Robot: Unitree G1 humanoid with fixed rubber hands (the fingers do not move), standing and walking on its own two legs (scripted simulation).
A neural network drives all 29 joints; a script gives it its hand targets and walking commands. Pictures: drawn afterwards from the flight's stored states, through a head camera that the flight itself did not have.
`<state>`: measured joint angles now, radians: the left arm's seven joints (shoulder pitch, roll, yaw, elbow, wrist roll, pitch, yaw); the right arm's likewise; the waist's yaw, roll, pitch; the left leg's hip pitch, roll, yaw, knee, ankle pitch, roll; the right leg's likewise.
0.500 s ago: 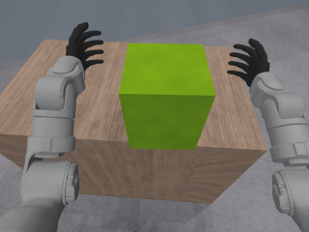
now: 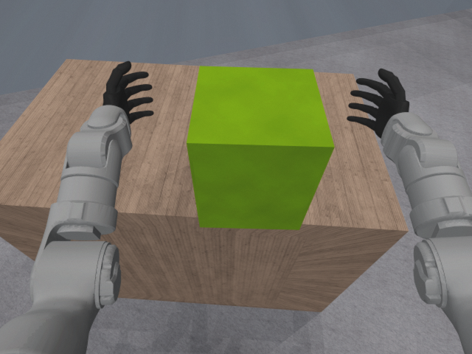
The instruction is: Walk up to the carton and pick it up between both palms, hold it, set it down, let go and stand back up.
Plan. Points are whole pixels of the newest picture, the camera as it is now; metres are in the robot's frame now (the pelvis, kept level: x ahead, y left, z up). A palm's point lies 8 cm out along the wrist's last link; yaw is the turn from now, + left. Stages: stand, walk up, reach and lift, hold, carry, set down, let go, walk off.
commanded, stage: reach and lift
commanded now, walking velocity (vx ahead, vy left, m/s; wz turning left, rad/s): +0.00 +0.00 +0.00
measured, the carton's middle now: (252, 153) +0.46 -0.01 +0.06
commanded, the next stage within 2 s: none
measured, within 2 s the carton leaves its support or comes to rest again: neither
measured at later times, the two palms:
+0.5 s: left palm (147, 145) +0.44 +0.19 +0.10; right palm (369, 134) +0.45 -0.21 +0.13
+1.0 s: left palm (168, 136) +0.44 +0.15 +0.12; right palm (342, 138) +0.44 -0.16 +0.12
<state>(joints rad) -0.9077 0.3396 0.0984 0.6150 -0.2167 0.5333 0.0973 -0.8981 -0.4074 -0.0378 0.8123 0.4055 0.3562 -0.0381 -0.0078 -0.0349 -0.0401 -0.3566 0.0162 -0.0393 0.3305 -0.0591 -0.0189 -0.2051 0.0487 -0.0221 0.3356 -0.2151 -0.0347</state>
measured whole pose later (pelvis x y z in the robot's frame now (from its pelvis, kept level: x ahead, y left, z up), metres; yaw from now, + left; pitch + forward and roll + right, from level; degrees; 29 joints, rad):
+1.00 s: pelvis +0.01 -0.01 +0.00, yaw +0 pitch +9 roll -1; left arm -0.81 0.11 0.14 0.75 0.06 0.15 0.09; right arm -0.85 -0.16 -0.04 0.91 0.18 0.05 -0.13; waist -0.01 -0.02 -0.07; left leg -0.42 0.02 -0.04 0.32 -0.06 -0.03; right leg -0.28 0.05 -0.02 0.34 -0.22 -0.03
